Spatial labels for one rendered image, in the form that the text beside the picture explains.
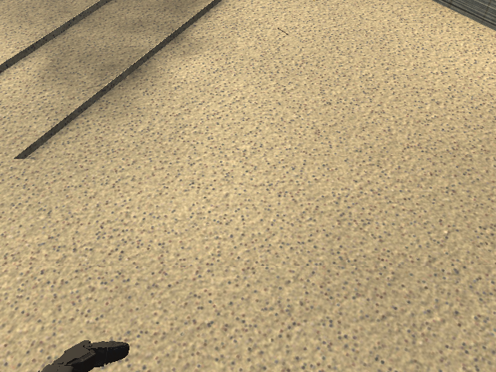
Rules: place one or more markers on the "left robot hand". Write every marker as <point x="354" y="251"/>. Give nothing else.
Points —
<point x="84" y="356"/>

